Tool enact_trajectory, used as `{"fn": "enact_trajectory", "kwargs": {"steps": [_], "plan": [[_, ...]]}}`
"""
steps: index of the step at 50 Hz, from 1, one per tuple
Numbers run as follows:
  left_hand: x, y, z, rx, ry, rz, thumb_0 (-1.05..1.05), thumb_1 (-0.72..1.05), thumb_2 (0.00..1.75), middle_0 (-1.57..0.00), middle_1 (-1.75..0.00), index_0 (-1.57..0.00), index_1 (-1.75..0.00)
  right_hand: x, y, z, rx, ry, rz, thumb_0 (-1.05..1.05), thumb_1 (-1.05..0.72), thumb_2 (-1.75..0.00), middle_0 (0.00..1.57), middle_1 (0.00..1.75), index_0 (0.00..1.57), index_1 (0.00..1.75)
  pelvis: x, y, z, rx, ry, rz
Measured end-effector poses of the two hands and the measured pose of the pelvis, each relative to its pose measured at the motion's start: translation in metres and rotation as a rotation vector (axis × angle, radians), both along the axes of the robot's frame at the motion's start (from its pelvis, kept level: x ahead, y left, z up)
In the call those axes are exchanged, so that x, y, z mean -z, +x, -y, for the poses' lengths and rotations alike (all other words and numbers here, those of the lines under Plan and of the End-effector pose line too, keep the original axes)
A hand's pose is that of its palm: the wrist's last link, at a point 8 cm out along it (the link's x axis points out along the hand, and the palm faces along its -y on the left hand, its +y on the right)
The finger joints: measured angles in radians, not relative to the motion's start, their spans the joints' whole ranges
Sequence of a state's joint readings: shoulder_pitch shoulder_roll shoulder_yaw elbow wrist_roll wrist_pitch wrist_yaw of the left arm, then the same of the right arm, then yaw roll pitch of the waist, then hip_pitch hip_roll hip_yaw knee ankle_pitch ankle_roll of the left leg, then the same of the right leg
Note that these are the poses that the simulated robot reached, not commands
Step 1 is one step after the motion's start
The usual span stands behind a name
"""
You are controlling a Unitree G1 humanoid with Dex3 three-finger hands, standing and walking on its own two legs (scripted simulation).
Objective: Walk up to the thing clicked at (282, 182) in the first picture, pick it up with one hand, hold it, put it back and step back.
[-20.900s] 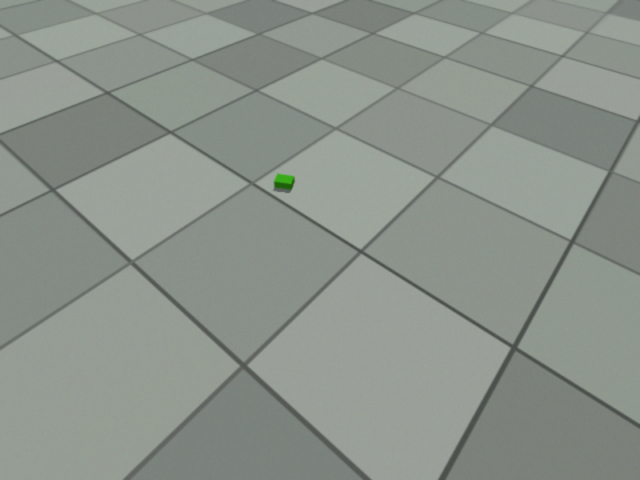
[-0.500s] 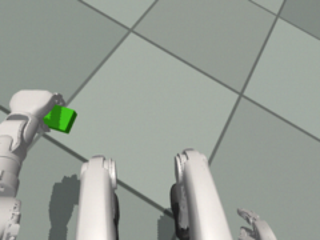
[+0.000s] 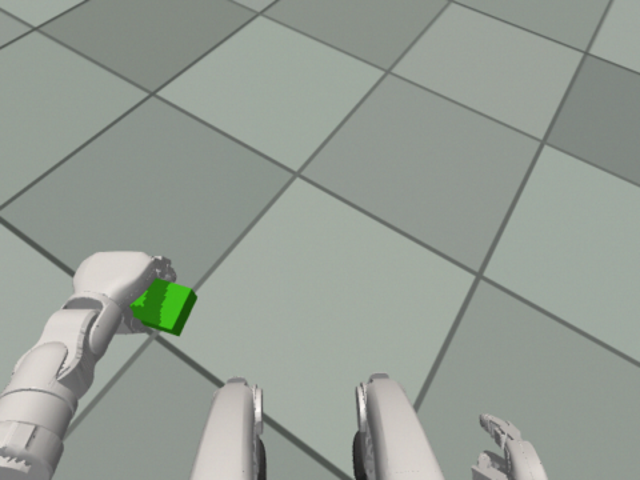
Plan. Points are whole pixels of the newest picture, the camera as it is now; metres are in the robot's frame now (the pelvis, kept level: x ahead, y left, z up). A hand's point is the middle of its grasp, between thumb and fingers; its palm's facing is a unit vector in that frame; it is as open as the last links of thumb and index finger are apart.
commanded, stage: lift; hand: left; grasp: from above
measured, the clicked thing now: (157, 304) +0.36 +0.22 -0.10
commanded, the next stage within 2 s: hold in 0.64 s
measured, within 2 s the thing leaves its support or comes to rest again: neither
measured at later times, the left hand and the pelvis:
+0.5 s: hand (110, 267) +0.35 +0.23 +0.05, palm faces -0.45 -0.03 -0.89, open 8.5 cm; pelvis +0.03 +0.00 +0.11, yaw +0 degrees
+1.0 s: hand (97, 228) +0.37 +0.22 +0.10, palm faces -0.47 -0.01 -0.88, open 8.4 cm; pelvis +0.06 +0.00 +0.15, yaw +0 degrees
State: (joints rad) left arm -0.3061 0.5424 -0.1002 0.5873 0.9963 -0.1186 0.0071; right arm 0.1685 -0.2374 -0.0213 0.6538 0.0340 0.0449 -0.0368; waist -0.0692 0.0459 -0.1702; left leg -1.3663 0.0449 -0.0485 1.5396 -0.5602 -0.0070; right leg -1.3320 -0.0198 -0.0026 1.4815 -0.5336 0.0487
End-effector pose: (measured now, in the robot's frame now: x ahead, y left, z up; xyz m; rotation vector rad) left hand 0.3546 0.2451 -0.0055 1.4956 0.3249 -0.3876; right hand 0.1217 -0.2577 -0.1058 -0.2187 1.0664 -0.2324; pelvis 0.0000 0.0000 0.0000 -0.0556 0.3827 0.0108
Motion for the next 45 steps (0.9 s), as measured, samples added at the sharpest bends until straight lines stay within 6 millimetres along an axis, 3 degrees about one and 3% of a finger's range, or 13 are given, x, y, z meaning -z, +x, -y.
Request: {"fn": "enact_trajectory", "kwargs": {"steps": [10,22,34,45], "plan": [[-0.052,-0.008,0.008,-0.010,0.000,-0.020,0.01,0.29,0.29,-1.08,-0.33,-0.81,-0.28,-0.057,-0.006,0.006,0.032,-0.008,0.019,0.01,-0.91,-0.91,0.21,0.30,0.20,0.30,-0.056,0.012,0.003,0.001,0.013,0.083],[-0.099,0.001,0.017,-0.013,0.012,-0.010,0.01,0.29,0.28,-1.08,-0.32,-0.82,-0.28,-0.100,0.000,0.009,0.046,0.004,0.022,0.01,-0.91,-0.91,0.20,0.30,0.20,0.30,-0.103,0.030,0.004,0.007,0.030,0.157],[-0.132,0.014,0.017,-0.024,0.011,-0.028,0.02,0.30,0.24,-1.09,-0.30,-0.82,-0.28,-0.130,0.025,0.004,0.045,0.019,0.053,0.01,-0.91,-0.90,0.20,0.30,0.20,0.30,-0.132,0.049,0.002,0.013,0.038,0.208],[-0.153,0.022,0.020,0.002,0.019,-0.034,0.03,0.31,0.22,-1.09,-0.30,-0.83,-0.27,-0.143,0.045,0.003,0.035,0.027,0.066,0.01,-0.91,-0.90,0.20,0.30,0.20,0.30,-0.145,0.061,0.003,0.016,0.043,0.238]]}}
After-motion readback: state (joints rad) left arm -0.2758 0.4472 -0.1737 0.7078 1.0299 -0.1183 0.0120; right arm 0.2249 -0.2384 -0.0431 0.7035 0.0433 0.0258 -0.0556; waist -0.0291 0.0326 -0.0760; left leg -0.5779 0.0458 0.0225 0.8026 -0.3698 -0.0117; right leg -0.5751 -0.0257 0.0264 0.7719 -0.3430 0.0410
